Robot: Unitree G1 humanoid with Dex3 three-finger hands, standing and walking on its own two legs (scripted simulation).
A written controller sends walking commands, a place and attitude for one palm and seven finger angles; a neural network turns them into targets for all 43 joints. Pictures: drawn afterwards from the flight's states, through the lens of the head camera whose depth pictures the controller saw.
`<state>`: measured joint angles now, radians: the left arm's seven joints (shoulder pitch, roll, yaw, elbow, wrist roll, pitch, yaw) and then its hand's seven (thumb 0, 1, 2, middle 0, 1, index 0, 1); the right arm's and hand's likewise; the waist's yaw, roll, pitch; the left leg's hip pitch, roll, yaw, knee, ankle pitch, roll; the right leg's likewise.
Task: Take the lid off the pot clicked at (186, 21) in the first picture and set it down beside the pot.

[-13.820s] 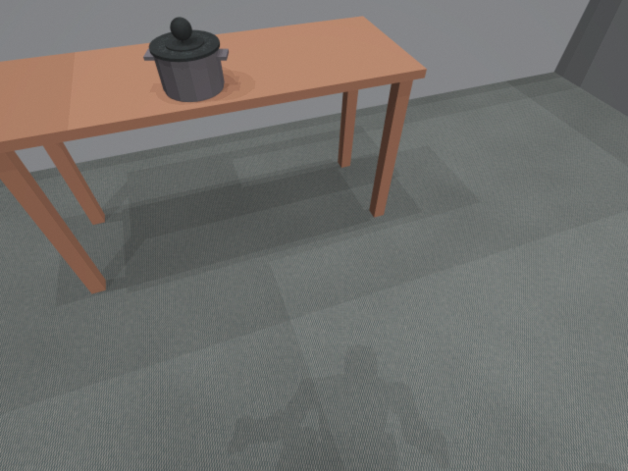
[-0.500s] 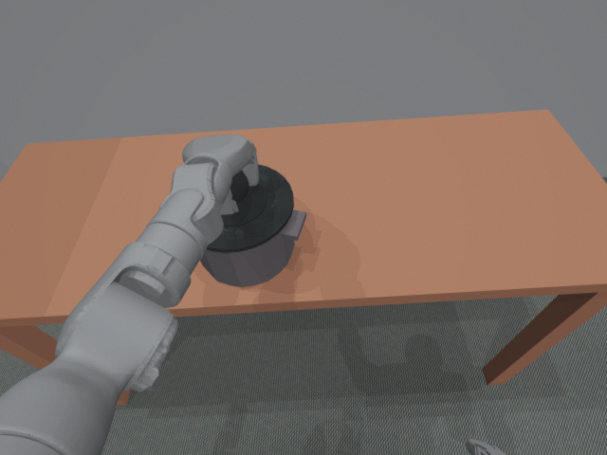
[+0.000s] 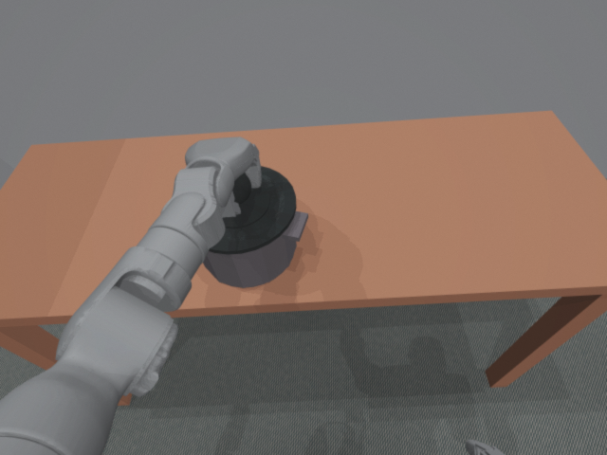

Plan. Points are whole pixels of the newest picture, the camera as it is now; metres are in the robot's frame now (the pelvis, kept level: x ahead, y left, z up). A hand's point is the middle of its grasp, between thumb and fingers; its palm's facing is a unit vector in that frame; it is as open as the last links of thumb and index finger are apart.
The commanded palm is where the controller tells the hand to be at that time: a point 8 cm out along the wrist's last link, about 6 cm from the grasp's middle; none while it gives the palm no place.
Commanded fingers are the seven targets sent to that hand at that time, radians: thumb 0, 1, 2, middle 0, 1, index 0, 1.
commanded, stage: close the fingers and squeeze the knob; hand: left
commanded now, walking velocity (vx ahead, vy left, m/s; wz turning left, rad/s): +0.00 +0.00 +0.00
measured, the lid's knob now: (233, 187) +0.48 +0.09 +0.08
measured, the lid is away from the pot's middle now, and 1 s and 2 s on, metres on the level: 0.00 0.01 0.01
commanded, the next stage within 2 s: lift the lid straight up in 0.02 s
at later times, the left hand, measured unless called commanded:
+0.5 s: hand (221, 183) +0.45 +0.10 +0.12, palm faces -0.27 -0.03 -0.96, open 7.9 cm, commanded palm +0.44 +0.10 +0.20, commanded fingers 0.00 0.62 0.97 -0.86 -1.03 -0.86 -1.02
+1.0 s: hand (211, 163) +0.45 +0.10 +0.16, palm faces -0.25 -0.03 -0.97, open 7.9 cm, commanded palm +0.44 +0.11 +0.24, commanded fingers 0.00 0.62 0.97 -0.86 -1.03 -0.86 -1.02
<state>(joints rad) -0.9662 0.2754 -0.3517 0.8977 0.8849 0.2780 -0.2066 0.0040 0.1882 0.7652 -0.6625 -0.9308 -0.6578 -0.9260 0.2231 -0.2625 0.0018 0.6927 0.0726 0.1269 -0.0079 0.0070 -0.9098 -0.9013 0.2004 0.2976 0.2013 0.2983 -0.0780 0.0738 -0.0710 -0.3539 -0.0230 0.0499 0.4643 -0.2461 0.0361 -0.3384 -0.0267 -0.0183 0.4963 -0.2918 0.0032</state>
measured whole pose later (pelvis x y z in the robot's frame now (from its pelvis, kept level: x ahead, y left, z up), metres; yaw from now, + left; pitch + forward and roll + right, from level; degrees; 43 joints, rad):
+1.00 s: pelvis -0.02 +0.00 +0.00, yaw +1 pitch +5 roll +1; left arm -1.08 0.31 -0.36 0.86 0.87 0.31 -0.31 0.00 0.18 0.77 -0.68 -0.93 -0.67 -0.93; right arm 0.20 -0.26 0.02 0.69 0.08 0.07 -0.02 0.01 -0.91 -0.90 0.20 0.30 0.20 0.30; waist -0.06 0.07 -0.05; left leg -0.31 -0.04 0.04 0.44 -0.21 0.04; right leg -0.30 -0.04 -0.03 0.49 -0.27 0.01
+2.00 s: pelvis -0.02 +0.01 +0.00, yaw +1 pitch +5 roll +1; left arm -1.31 0.33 -0.37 0.89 0.90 0.36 -0.45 0.00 0.17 0.77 -0.68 -0.93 -0.67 -0.93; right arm 0.20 -0.27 0.03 0.69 0.07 0.04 -0.01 0.01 -0.91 -0.90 0.20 0.30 0.20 0.30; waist -0.06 0.07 -0.05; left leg -0.30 -0.05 0.03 0.41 -0.20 0.05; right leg -0.29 -0.05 -0.03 0.46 -0.26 0.02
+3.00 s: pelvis -0.02 +0.01 +0.00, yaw +2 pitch +5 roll +0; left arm -1.22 0.53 -0.29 0.81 0.93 0.27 -0.53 0.00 0.18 0.77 -0.68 -0.94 -0.67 -0.94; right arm 0.19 -0.28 0.03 0.65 0.08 0.07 -0.02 0.01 -0.91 -0.90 0.20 0.30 0.20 0.30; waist -0.06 0.05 -0.03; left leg -0.31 -0.04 0.02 0.42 -0.20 0.06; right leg -0.27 -0.04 -0.04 0.43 -0.24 0.02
